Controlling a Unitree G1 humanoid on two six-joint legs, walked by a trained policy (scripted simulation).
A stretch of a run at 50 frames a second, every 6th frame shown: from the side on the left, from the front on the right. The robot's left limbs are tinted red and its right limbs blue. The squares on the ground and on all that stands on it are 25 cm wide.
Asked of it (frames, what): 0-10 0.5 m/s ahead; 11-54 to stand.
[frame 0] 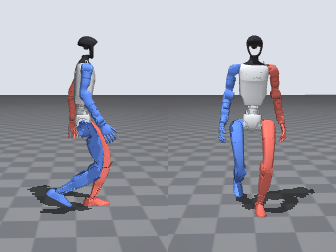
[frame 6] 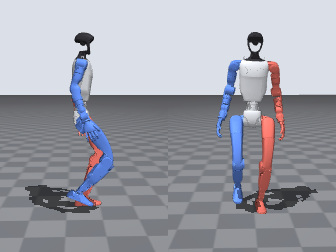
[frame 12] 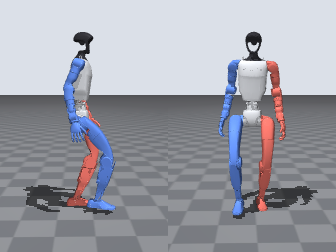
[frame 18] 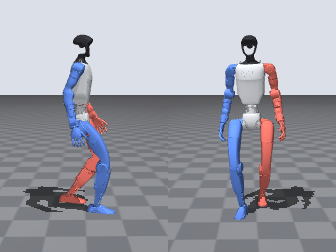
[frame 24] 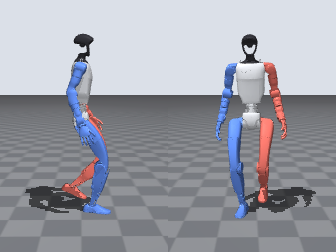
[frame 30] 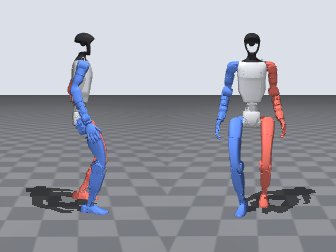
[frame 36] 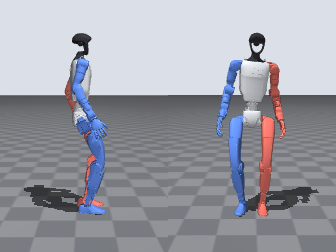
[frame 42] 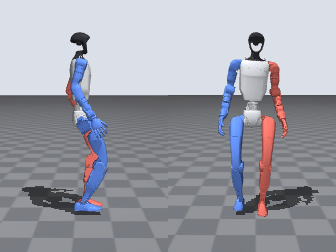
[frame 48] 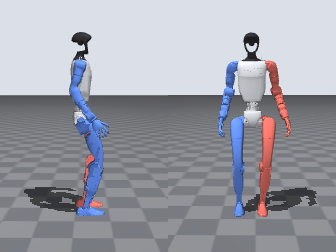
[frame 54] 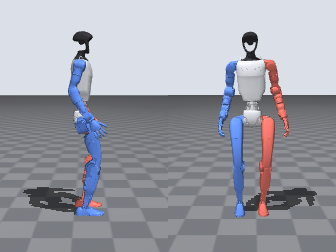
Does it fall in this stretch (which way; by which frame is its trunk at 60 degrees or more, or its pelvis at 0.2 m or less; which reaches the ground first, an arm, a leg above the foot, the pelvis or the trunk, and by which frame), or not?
no
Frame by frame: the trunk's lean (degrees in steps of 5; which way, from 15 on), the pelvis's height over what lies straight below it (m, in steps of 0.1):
0: 5, 0.7
6: 5, 0.8
12: 5, 0.8
18: 5, 0.7
24: 5, 0.7
30: 5, 0.8
36: 5, 0.8
42: 5, 0.8
48: 0, 0.8
54: 0, 0.8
